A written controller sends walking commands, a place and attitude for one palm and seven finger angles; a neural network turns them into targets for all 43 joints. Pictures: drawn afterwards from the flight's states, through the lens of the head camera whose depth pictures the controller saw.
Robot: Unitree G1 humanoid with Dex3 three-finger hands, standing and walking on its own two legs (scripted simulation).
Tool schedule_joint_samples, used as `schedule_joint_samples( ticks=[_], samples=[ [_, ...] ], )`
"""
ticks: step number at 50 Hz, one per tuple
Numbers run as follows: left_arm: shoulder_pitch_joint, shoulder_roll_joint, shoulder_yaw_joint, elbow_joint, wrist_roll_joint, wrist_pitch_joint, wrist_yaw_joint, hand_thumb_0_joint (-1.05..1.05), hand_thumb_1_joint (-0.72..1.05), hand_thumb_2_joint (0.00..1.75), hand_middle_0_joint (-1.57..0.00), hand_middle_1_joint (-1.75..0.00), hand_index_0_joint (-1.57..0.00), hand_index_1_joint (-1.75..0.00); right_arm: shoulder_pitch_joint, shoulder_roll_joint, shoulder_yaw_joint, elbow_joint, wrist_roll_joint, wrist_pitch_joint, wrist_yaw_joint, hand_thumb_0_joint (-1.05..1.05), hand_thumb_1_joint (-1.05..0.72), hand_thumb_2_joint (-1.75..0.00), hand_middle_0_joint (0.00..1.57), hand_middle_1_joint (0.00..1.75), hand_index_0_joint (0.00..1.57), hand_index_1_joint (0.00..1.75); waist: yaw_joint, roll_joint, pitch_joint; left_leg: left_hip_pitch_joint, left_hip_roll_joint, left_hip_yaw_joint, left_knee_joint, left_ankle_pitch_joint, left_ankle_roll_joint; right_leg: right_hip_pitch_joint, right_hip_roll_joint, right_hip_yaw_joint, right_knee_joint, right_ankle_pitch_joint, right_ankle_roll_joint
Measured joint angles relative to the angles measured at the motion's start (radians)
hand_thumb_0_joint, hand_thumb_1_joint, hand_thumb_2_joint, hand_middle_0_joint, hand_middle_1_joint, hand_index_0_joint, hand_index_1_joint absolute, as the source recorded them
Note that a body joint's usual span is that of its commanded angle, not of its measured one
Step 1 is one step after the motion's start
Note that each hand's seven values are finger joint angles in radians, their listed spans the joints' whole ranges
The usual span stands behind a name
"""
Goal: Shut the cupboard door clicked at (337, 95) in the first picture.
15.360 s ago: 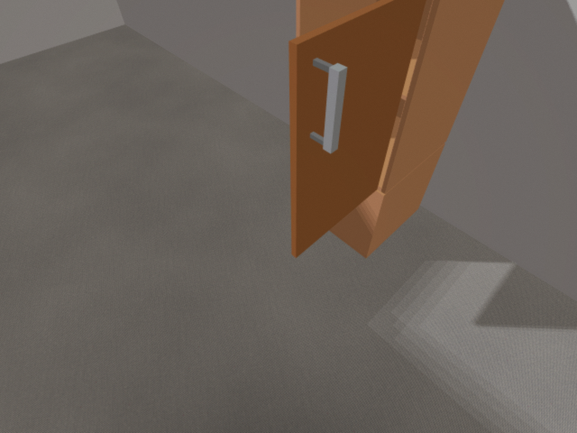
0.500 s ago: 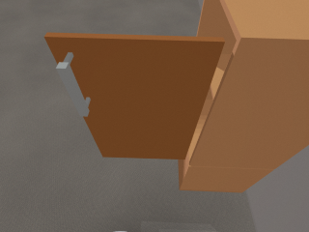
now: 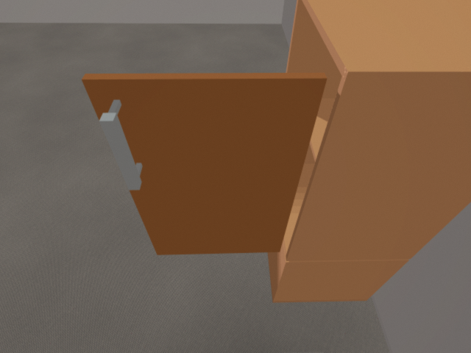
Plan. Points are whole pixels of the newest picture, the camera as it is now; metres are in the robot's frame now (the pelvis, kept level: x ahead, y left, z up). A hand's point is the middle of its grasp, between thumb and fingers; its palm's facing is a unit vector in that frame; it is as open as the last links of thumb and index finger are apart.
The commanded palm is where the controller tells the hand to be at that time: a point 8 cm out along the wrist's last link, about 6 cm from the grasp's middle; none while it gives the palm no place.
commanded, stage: come to a stop and stand still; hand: left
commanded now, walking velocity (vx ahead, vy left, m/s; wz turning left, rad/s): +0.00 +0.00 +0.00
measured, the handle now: (126, 147) +0.42 +0.22 +0.13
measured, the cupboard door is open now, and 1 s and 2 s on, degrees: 91 91 91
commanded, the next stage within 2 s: look again from close up in 0.64 s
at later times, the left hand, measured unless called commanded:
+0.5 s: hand out of the picture +0.03 +0.18 -0.18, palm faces +0.00 -0.99 -0.17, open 7.3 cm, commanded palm none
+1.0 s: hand out of the picture +0.04 +0.19 -0.18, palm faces +0.00 -0.98 -0.19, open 7.4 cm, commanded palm none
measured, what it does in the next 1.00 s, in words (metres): stands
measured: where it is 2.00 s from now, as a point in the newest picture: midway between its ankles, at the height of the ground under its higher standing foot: outside the picture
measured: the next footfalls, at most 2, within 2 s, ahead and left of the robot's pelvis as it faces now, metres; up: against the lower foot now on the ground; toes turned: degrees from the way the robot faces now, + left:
none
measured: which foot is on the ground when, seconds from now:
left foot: down 0.00-1.00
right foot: down 0.00-1.00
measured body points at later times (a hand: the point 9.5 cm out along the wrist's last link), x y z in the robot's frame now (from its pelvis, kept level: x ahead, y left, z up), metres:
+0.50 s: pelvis +0.03 +0.02 +0.00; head +0.05 +0.02 +0.45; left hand +0.03 +0.23 -0.16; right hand +0.04 -0.21 -0.16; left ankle +0.01 +0.10 -0.74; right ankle -0.01 -0.12 -0.74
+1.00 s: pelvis +0.04 +0.01 +0.00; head +0.06 +0.02 +0.45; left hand +0.04 +0.24 -0.16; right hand +0.04 -0.21 -0.16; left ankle +0.01 +0.10 -0.74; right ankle -0.01 -0.12 -0.74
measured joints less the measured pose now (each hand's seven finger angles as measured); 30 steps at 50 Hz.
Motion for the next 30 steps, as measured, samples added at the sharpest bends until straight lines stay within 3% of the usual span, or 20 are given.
schedule_joint_samples(
  ticks=[17,30],
  samples=[
    [0.011,-0.031,-0.008,0.104,-0.004,-0.008,0.009,0.01,0.91,0.90,-0.20,-0.30,-0.20,-0.30,-0.016,0.035,0.012,0.094,0.011,-0.026,-0.017,0.01,-0.91,-0.90,0.20,0.30,0.20,0.30,0.012,-0.016,0.021,0.054,-0.018,0.013,-0.022,-0.028,0.016,0.051,-0.017,0.014,-0.023,-0.023,0.021],
    [0.001,-0.032,-0.003,0.118,-0.001,-0.009,0.013,0.01,0.91,0.90,-0.20,-0.30,-0.20,-0.30,-0.053,0.019,0.004,0.097,0.011,-0.030,-0.027,0.01,-0.92,-0.90,0.20,0.30,0.20,0.30,0.019,-0.028,0.020,0.085,-0.027,0.017,-0.043,-0.036,0.021,0.080,-0.025,0.018,-0.039,-0.032,0.029]
  ],
)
